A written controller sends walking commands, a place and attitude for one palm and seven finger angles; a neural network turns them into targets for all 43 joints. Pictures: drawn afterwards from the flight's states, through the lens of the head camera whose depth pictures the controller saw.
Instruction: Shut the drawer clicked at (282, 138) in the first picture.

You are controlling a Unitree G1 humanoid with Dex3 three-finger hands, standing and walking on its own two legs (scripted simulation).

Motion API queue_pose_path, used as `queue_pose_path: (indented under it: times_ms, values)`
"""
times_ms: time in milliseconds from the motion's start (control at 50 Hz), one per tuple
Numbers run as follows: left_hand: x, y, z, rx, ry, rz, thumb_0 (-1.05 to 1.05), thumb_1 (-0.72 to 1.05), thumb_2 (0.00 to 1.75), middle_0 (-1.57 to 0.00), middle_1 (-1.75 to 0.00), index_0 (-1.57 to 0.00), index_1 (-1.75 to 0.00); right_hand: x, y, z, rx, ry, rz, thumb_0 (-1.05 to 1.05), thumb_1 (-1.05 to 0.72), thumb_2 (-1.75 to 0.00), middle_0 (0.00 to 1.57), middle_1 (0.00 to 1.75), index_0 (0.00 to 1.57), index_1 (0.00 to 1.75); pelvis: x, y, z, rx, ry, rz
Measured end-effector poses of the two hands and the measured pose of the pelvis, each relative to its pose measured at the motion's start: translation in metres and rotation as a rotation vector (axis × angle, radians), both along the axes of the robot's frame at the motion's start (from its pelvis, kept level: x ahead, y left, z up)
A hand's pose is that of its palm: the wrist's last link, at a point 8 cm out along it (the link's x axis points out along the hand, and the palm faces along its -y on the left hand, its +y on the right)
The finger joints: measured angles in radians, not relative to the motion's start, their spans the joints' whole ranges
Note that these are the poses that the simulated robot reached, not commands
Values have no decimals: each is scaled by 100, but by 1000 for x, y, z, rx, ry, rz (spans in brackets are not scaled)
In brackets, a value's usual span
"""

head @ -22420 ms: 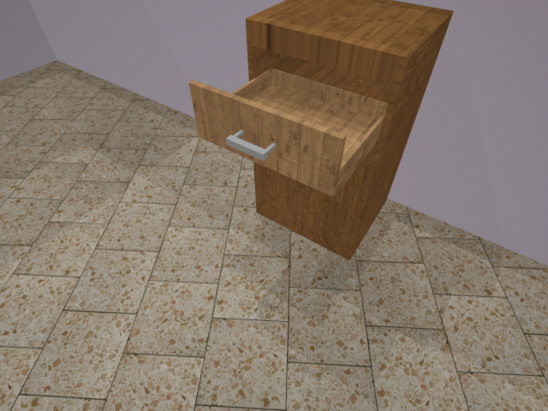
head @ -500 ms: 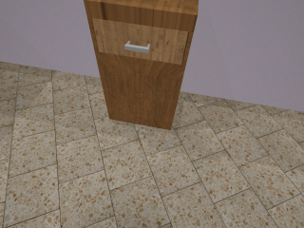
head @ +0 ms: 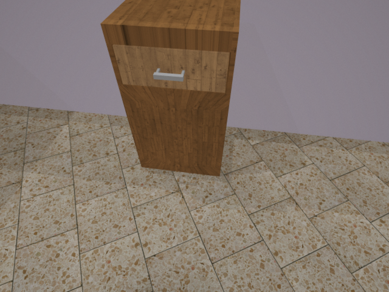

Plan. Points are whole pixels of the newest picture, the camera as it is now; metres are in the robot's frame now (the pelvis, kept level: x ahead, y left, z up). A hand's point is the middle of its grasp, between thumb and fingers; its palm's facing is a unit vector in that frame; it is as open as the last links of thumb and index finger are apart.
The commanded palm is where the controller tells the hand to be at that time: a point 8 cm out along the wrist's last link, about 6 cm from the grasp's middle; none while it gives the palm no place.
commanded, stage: let the arm hang, fingers relaxed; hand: left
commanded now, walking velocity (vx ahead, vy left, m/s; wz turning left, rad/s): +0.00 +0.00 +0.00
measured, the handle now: (169, 74) +0.91 +0.15 -0.05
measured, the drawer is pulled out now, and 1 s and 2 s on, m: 0.00 0.00 0.00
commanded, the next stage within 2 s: look to check the result in 0.18 s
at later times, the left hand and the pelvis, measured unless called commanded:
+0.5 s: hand out of the picture +0.02 +0.17 -0.17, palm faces +0.03 -0.97 -0.22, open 7.4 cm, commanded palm none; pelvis +0.01 -0.01 +0.00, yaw +0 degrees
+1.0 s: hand out of the picture +0.04 +0.17 -0.17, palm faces +0.03 -0.97 -0.24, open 7.4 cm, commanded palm none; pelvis +0.02 -0.02 +0.00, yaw +0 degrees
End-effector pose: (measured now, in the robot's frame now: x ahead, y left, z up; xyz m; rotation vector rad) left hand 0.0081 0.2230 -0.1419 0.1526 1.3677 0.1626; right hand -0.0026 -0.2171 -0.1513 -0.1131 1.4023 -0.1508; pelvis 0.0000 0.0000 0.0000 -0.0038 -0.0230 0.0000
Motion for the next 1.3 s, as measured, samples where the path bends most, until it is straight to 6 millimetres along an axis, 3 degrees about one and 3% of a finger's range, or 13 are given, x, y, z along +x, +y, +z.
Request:
queue_pose_path:
  times_ms: [160,360,580,840,1300]
  values:
    - [14,-4,0,2,-12,-9,1,92,90,-21,-30,-20,-30,0,-5,1,-4,11,-9,1,-92,-90,20,30,19,30,5,-6,1,0,0,-2]
    - [6,-4,2,17,31,9,1,91,90,-20,-30,-20,-30,0,-11,1,-2,44,-6,1,-91,-90,20,30,20,30,12,-11,1,0,0,1]
    - [4,-8,3,19,50,14,1,91,90,-20,-30,-20,-30,17,-21,2,-16,22,7,1,-91,-90,20,30,20,30,16,-16,2,0,-2,0]
    - [22,-8,4,25,9,6,1,91,90,-20,-30,-20,-30,35,-31,5,-33,-17,17,1,-91,-90,20,30,20,30,20,-19,3,1,-6,0]
    - [36,1,9,54,-3,-8,1,91,90,-20,-30,-20,-30,37,-42,6,-48,-1,17,1,-91,-90,20,30,20,30,26,-22,4,4,-2,-2]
